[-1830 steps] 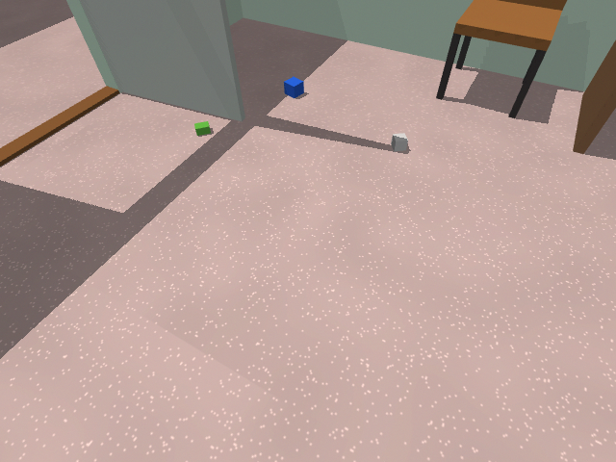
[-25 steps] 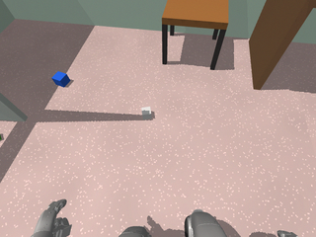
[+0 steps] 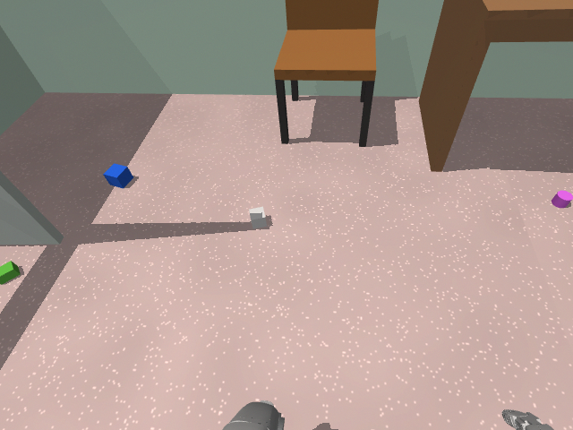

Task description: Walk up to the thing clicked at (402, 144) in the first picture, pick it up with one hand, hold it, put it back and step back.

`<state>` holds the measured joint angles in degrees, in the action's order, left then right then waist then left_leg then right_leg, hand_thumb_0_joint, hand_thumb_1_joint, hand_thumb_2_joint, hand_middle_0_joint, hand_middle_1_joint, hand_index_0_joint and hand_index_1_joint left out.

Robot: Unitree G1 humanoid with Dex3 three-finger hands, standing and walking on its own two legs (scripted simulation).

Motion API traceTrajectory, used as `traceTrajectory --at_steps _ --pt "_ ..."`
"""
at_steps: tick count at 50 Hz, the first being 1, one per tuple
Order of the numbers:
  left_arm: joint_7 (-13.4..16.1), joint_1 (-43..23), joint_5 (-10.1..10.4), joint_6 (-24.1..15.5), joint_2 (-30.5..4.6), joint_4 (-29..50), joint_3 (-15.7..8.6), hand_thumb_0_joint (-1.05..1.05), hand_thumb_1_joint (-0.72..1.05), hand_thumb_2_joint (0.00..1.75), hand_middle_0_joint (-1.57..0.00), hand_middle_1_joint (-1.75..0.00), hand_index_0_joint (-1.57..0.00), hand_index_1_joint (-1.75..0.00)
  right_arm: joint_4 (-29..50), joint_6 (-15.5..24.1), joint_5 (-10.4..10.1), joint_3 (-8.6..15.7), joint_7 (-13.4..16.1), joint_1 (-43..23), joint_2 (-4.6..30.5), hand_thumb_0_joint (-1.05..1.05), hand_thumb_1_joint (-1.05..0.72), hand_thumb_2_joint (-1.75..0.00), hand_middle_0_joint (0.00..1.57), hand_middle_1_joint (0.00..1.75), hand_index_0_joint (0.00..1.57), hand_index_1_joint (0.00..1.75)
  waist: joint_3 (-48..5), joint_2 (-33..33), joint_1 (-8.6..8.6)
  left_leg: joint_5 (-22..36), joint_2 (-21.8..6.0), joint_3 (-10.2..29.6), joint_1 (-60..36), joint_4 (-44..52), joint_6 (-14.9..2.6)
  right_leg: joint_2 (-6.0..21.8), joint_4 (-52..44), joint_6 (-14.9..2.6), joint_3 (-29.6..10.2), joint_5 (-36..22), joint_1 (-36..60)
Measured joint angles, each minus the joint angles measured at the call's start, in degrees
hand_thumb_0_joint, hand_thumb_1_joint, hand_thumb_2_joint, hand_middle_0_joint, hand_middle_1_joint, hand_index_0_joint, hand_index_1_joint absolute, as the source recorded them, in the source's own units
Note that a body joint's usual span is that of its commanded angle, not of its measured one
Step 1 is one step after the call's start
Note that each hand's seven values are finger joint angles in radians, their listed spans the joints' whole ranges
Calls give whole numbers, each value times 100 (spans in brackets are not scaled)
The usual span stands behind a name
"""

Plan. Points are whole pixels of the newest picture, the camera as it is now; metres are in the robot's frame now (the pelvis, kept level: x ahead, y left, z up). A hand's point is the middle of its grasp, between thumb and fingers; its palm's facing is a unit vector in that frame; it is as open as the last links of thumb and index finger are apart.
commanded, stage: step back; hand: left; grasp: from above
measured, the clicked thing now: (258, 217) +1.04 +0.25 -0.73
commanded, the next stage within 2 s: stand in 1.00 s
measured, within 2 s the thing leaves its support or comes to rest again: neither
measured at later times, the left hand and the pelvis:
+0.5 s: hand out of the picture +0.06 +0.28 -0.14, palm faces +0.08 -0.92 -0.39, open 7.4 cm; pelvis +0.00 -0.01 -0.01, yaw +5 degrees
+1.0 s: hand out of the picture +0.10 +0.30 -0.15, palm faces +0.13 -0.92 -0.36, open 7.4 cm; pelvis +0.04 +0.03 +0.00, yaw +7 degrees
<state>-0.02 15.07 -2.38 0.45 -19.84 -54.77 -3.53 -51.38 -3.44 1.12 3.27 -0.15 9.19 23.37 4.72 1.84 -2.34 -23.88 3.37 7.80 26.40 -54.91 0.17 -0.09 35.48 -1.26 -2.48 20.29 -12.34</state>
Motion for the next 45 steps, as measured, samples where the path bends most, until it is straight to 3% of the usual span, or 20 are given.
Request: traceTrajectory --at_steps 3,8,10,11,14,16,21,23,24,26,29,33,37,40,42,45 --pt "-7 -24 -6 -65 -13 12 -37 1 90 90 -21 -31 -21 -30 -154 57 18 14 -22 266 55 0 -90 -90 20 30 21 30 -103 80 52 87 -27 20 -252 17 75 62 -95 20 121 -108 -92" --pt "-56 -196 -26 -157 -169 164 -91 1 90 90 -21 -31 -21 -30 -458 148 103 13 -114 590 9 1 -90 -90 20 30 20 30 -112 94 122 -318 -314 -359 -1067 1572 70 184 21 61 444 -75 -243" --pt "-58 -268 5 -122 -292 184 -101 1 90 90 -21 -31 -21 -30 -570 227 124 25 -120 567 -132 1 -90 -90 20 30 20 30 19 -167 86 522 -172 -515 -1364 2199 36 379 210 133 375 -1 -279" --pt "-48 -247 24 -93 -349 180 -107 1 91 90 -21 -31 -21 -30 -580 280 143 27 -124 548 -220 1 -90 -90 20 30 20 30 60 -347 43 680 -72 -632 -1473 2337 24 472 334 78 244 45 -317" --pt "-58 -193 76 -7 -351 -10 -80 1 91 90 -20 -30 -21 -30 -471 430 145 22 -162 629 -307 1 -90 -90 20 30 21 30 -87 -338 186 616 -140 -595 -1475 2353 -119 257 1123 11 209 702 -625" --pt "-96 -202 100 -6 -377 -61 -71 1 91 90 -20 -30 -21 -30 -423 472 154 7 -159 668 -344 1 -90 -90 20 30 21 30 -121 -328 254 639 -220 -536 -1547 2469 -160 152 1398 -24 230 815 -771" --pt "-153 -294 131 -146 -389 -30 -83 1 91 90 -20 -30 -20 -30 -341 515 117 -8 -139 660 -297 1 -90 -90 20 30 21 30 -52 -328 323 612 -365 -470 -1640 2488 38 168 688 12 343 427 -791" --pt "-139 -335 137 -214 -360 -36 -80 1 91 90 -20 -30 -20 -30 -322 453 81 -11 -125 621 -225 1 -90 -90 20 30 21 30 -36 -293 309 427 -422 -467 -1583 2228 120 139 17 8 410 -47 -586" --pt "-114 -366 134 -254 -318 -56 -83 1 91 90 -20 -30 -20 -30 -324 407 55 -11 -105 582 -175 1 -90 -90 20 30 21 30 -7 -214 296 277 -490 -443 -1529 1996 157 76 -170 11 456 -578 -503" --pt "-62 -432 82 -306 -175 -92 -69 1 91 90 -20 -30 -20 -30 -357 309 7 -4 -26 511 -104 1 -90 -90 20 30 21 30 15 12 317 -133 -539 -168 -1326 1420 16 -54 -76 -8 628 -639 -463" --pt "-63 -474 42 -307 -25 -94 4 1 91 90 -20 -30 -21 -30 -426 240 -4 -19 31 451 -107 1 -90 -90 20 30 21 30 -56 -2 200 -668 -273 -142 -965 620 -59 41 -12 -66 623 -450 -437" --pt "-60 -512 63 -357 112 -107 85 1 91 90 -21 -31 -21 -30 -473 298 0 -46 12 348 -47 1 -90 -90 20 30 20 30 -49 56 134 -486 -275 -229 -716 559 -77 142 -169 -7 646 -457 -325" --pt "-48 -597 89 -335 67 -150 98 1 90 90 -21 -31 -21 -30 -530 334 22 -57 -9 230 -61 0 -90 -90 20 30 20 30 21 31 119 -179 -437 -449 -834 1371 -55 247 -54 73 666 -337 -345" --pt "-17 -692 148 -248 -54 -196 86 1 90 90 -21 -31 -21 -30 -641 373 60 -47 -2 121 -164 0 -90 -90 20 30 20 30 115 -154 121 778 -365 -632 -1080 2024 46 415 234 181 598 -148 -408" --pt "10 -718 213 -175 -119 -237 80 1 91 90 -21 -31 -21 -30 -695 382 78 -80 2 62 -265 0 -90 -90 20 30 20 30 99 -283 94 732 -315 -731 -1116 2050 69 466 247 202 496 -131 -422" --pt "21 -785 244 -137 -175 -358 101 1 91 90 -20 -30 -21 -30 -791 357 54 -150 -30 -57 -341 0 -90 -90 20 30 21 30 58 -227 114 592 -433 -694 -1103 1955 55 309 -29 227 496 -235 -270"
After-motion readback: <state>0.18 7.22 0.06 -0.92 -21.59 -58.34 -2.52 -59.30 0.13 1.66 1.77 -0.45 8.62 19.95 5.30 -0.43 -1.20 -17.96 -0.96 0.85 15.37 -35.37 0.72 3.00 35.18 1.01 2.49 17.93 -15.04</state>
